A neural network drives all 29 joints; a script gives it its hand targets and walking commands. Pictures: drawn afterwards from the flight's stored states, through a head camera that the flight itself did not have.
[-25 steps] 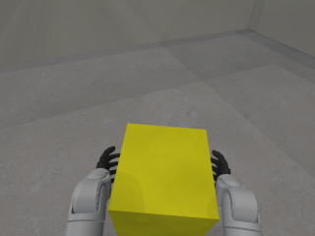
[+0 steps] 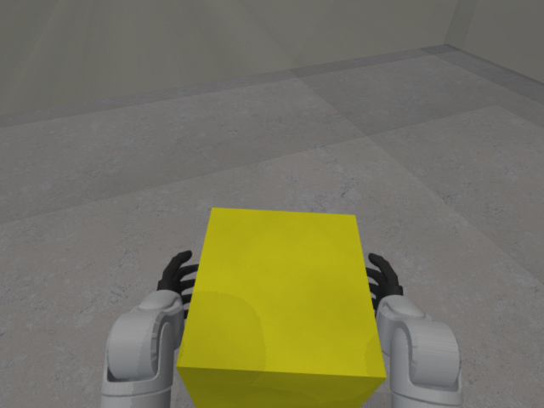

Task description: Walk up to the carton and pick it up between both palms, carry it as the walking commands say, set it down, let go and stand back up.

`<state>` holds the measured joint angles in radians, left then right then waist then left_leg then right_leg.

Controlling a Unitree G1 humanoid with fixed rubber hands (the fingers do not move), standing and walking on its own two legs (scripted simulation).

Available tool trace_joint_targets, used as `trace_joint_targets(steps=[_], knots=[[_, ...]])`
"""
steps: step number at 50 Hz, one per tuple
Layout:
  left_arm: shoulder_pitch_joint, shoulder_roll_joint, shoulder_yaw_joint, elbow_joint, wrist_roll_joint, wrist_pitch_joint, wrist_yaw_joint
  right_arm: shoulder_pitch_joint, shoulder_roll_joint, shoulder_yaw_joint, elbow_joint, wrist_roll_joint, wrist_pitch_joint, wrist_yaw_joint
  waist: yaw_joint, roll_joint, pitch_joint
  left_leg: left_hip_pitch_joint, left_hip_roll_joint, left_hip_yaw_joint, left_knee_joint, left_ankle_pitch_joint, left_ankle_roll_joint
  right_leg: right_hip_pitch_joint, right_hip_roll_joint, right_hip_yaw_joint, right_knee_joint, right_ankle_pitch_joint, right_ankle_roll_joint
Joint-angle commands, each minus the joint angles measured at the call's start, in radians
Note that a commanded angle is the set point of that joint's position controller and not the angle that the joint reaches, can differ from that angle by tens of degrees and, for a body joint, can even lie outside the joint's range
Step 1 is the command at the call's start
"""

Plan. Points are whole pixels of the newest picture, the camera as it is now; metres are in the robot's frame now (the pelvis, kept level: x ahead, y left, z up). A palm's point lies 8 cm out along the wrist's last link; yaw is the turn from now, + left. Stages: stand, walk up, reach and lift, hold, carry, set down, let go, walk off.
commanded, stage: carry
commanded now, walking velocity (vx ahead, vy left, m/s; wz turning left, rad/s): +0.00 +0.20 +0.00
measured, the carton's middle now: (277, 323) +0.27 +0.00 +0.03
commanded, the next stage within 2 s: none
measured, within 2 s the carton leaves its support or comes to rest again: neither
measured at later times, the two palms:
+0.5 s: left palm (162, 302) +0.27 +0.16 +0.08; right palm (377, 309) +0.27 -0.13 +0.08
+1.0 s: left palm (169, 296) +0.27 +0.15 +0.09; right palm (387, 314) +0.26 -0.14 +0.08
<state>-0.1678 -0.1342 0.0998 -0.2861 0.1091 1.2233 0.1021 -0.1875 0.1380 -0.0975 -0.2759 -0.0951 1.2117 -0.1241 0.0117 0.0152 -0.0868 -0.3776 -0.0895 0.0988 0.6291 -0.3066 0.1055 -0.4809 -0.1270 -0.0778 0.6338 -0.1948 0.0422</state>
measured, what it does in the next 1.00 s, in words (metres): steps on the spot: right foot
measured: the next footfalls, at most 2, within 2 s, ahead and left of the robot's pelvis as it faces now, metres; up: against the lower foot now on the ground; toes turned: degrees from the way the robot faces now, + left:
right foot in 0.94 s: +0.02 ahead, -0.10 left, +0.00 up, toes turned -10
left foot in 1.26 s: +0.03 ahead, +0.21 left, +0.00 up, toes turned +4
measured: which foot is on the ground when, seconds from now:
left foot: down 0.00-0.96, up 0.98-1.00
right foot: down 0.00-0.68, up 0.70-0.92, down 0.94-1.00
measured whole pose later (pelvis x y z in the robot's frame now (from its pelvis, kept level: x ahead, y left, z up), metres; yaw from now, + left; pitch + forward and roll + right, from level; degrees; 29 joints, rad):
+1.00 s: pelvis -0.01 +0.02 +0.01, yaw -1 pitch +5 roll +0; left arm -0.20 -0.14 0.09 -0.30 0.11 1.19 0.10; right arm -0.20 0.14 -0.12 -0.31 -0.09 1.18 -0.12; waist 0.00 0.06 -0.06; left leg -0.44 -0.07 0.13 0.62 -0.29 0.07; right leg -0.37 -0.05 -0.14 0.58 -0.28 -0.01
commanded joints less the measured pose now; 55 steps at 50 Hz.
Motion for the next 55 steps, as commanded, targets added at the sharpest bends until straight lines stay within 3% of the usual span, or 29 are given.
trace_joint_targets(steps=[1, 8, 16, 17, 19, 22, 25, 27, 28, 29, 30, 31, 32, 33, 34, 35, 37, 39, 41, 44, 46, 47, 48, 49, 50, 52, 55], knots=[[-0.590, -0.897, -0.731, -0.157, -0.441, -0.033, -0.264, -0.494, 0.962, 0.716, -0.103, 0.387, -0.011, 0.252, -0.019, -0.034, -0.302, 0.059, 0.221, -0.160, -0.174, 0.129, -0.056, 0.156, -0.104, 0.093, -0.091, -0.072, -0.051], [-0.573, -0.915, -0.722, -0.141, -0.434, -0.029, -0.258, -0.495, 0.969, 0.712, -0.082, 0.391, -0.005, 0.260, -0.015, 0.024, -0.314, 0.085, 0.241, -0.171, -0.183, 0.264, -0.045, 0.159, -0.062, 0.023, -0.037, -0.010, -0.037], [-0.570, -0.928, -0.716, -0.146, -0.424, -0.037, -0.254, -0.513, 0.980, 0.724, -0.108, 0.406, -0.011, 0.266, -0.020, -0.040, -0.339, 0.070, 0.215, -0.150, -0.132, 0.260, -0.070, 0.201, -0.122, 0.088, -0.075, 0.026, -0.061], [-0.570, -0.929, -0.718, -0.152, -0.422, -0.039, -0.252, -0.501, 0.978, 0.724, -0.102, 0.403, -0.010, 0.267, -0.020, -0.026, -0.338, 0.085, 0.221, -0.159, -0.145, 0.258, -0.068, 0.185, -0.116, 0.077, -0.070, 0.012, -0.056], [-0.574, -0.931, -0.724, -0.156, -0.422, -0.040, -0.251, -0.515, 0.979, 0.723, -0.103, 0.406, -0.014, 0.270, -0.020, 0.057, -0.328, 0.133, 0.254, -0.200, -0.206, 0.284, -0.054, 0.127, -0.056, 0.003, -0.013, -0.036, -0.033], [-0.595, -0.931, -0.731, -0.174, -0.437, -0.042, -0.255, -0.508, 0.987, 0.721, -0.102, 0.400, -0.017, 0.266, -0.024, 0.076, -0.315, 0.165, 0.265, -0.217, -0.224, 0.338, -0.031, 0.089, -0.016, -0.032, 0.033, -0.116, -0.024], [-0.592, -0.937, -0.733, -0.177, -0.446, -0.043, -0.261, -0.497, 0.983, 0.724, -0.114, 0.390, -0.019, 0.258, -0.022, 0.029, -0.341, 0.149, 0.247, -0.168, -0.157, 0.410, -0.020, 0.152, -0.029, -0.023, -0.013, -0.055, -0.038], [-0.554, -0.935, -0.723, -0.152, -0.439, -0.041, -0.263, -0.484, 0.971, 0.725, -0.115, 0.387, -0.017, 0.258, -0.015, -0.023, -0.360, 0.076, 0.223, -0.131, -0.093, 0.393, -0.044, 0.247, -0.088, 0.031, -0.069, 0.027, -0.057], [-0.542, -0.932, -0.718, -0.141, -0.434, -0.042, -0.263, -0.488, 0.971, 0.724, -0.121, 0.388, -0.018, 0.258, -0.013, -0.082, -0.371, 0.032, 0.199, -0.109, -0.048, 0.338, -0.066, 0.291, -0.152, 0.106, -0.114, 0.060, -0.078], [-0.535, -0.923, -0.715, -0.134, -0.425, -0.044, -0.262, -0.475, 0.973, 0.721, -0.110, 0.390, -0.016, 0.261, -0.018, -0.148, -0.362, 0.011, 0.175, -0.101, 0.003, 0.213, -0.092, 0.283, -0.233, 0.200, -0.159, 0.070, -0.101], [-0.522, -0.933, -0.716, -0.128, -0.419, -0.044, -0.261, -0.488, 0.975, 0.726, -0.117, 0.395, -0.015, 0.264, -0.020, -0.253, -0.355, 0.013, 0.169, -0.124, 0.062, 0.024, -0.101, 0.251, -0.302, 0.282, -0.189, 0.091, -0.120], [-0.525, -0.937, -0.720, -0.133, -0.416, -0.042, -0.259, -0.480, 0.987, 0.730, -0.103, 0.399, -0.013, 0.267, -0.018, -0.272, -0.346, 0.033, 0.176, -0.142, 0.031, -0.077, -0.096, 0.211, -0.313, 0.295, -0.206, 0.075, -0.121], [-0.534, -0.938, -0.721, -0.136, -0.411, -0.042, -0.259, -0.488, 0.994, 0.733, -0.102, 0.402, -0.015, 0.269, -0.022, -0.236, -0.340, 0.098, 0.181, -0.162, -0.047, -0.057, -0.088, 0.150, -0.279, 0.241, -0.197, 0.037, -0.095], [-0.545, -0.941, -0.728, -0.148, -0.414, -0.043, -0.257, -0.488, 1.001, 0.730, -0.095, 0.406, -0.018, 0.272, -0.028, -0.137, -0.332, 0.184, 0.193, -0.197, -0.147, -0.005, -0.081, 0.067, -0.217, 0.157, -0.147, -0.030, -0.058], [-0.569, -0.943, -0.737, -0.169, -0.417, -0.045, -0.254, -0.496, 0.998, 0.726, -0.090, 0.411, -0.022, 0.275, -0.034, 0.120, -0.300, 0.210, 0.299, -0.337, -0.320, 0.105, -0.055, -0.012, -0.079, -0.005, 0.021, -0.110, -0.006], [-0.608, -0.943, -0.747, -0.192, -0.421, -0.045, -0.251, -0.500, 1.005, 0.727, -0.094, 0.411, -0.026, 0.279, -0.040, 0.249, -0.261, 0.246, 0.349, -0.376, -0.356, 0.246, -0.034, -0.114, 0.017, -0.073, 0.185, -0.294, 0.015], [-0.627, -0.943, -0.757, -0.212, -0.441, -0.053, -0.248, -0.508, 1.013, 0.727, -0.119, 0.415, -0.028, 0.275, -0.034, 0.123, -0.297, 0.286, 0.340, -0.296, -0.292, 0.394, 0.007, -0.124, 0.037, -0.013, 0.359, -0.339, -0.014], [-0.604, -0.945, -0.757, -0.219, -0.451, -0.056, -0.248, -0.490, 1.009, 0.730, -0.137, 0.412, -0.031, 0.270, -0.031, 0.054, -0.335, 0.341, 0.318, -0.232, -0.229, 0.496, 0.045, -0.133, 0.042, -0.005, 0.352, -0.299, -0.025], [-0.551, -0.937, -0.744, -0.200, -0.446, -0.052, -0.246, -0.476, 0.992, 0.728, -0.158, 0.401, -0.030, 0.265, -0.027, 0.067, -0.366, 0.380, 0.295, -0.205, -0.182, 0.577, 0.072, -0.099, 0.062, -0.020, 0.263, -0.288, -0.030], [-0.521, -0.920, -0.741, -0.191, -0.438, -0.047, -0.246, -0.437, 0.976, 0.724, -0.144, 0.387, -0.030, 0.265, -0.026, 0.109, -0.396, 0.410, 0.302, -0.209, -0.161, 0.669, 0.074, -0.006, 0.080, -0.034, 0.077, -0.269, -0.049], [-0.500, -0.919, -0.730, -0.160, -0.429, -0.045, -0.251, -0.413, 0.974, 0.722, -0.107, 0.378, -0.029, 0.264, -0.012, 0.078, -0.400, 0.333, 0.277, -0.160, -0.125, 0.683, 0.031, 0.167, 0.021, -0.022, -0.156, -0.070, -0.046], [-0.500, -0.925, -0.731, -0.158, -0.432, -0.048, -0.257, -0.399, 0.978, 0.726, -0.090, 0.374, -0.031, 0.263, -0.006, 0.041, -0.409, 0.214, 0.251, -0.145, -0.094, 0.632, -0.015, 0.318, -0.057, 0.052, -0.254, 0.046, -0.056], [-0.484, -0.921, -0.722, -0.148, -0.430, -0.050, -0.262, -0.409, 0.984, 0.728, -0.081, 0.375, -0.033, 0.262, 0.002, -0.060, -0.413, 0.039, 0.229, -0.147, -0.012, 0.403, -0.069, 0.487, -0.214, 0.230, -0.267, 0.245, -0.100], [-0.445, -0.928, -0.711, -0.120, -0.418, -0.058, -0.260, -0.440, 0.975, 0.745, -0.129, 0.397, -0.027, 0.263, -0.004, -0.297, -0.381, -0.155, 0.149, -0.068, 0.090, -0.017, -0.131, 0.538, -0.386, 0.425, -0.198, 0.633, -0.212], [-0.482, -0.943, -0.713, -0.145, -0.424, -0.062, -0.261, -0.486, 0.989, 0.758, -0.161, 0.411, -0.030, 0.263, 0.000, -0.285, -0.369, -0.231, 0.134, -0.101, 0.228, -0.192, -0.137, 0.561, -0.386, 0.408, -0.171, 0.755, -0.262], [-0.513, -0.959, -0.728, -0.159, -0.431, -0.064, -0.261, -0.501, 1.000, 0.768, -0.155, 0.424, -0.037, 0.264, -0.005, -0.142, -0.357, -0.251, 0.118, -0.127, 0.278, -0.170, -0.150, 0.547, -0.319, 0.279, -0.153, 0.724, -0.211], [-0.555, -0.935, -0.732, -0.225, -0.436, -0.068, -0.257, -0.519, 1.013, 0.783, -0.180, 0.439, -0.045, 0.260, -0.001, -0.211, -0.346, -0.165, 0.082, -0.053, 0.155, -0.118, -0.169, 0.492, -0.228, 0.152, -0.135, 0.723, -0.154]])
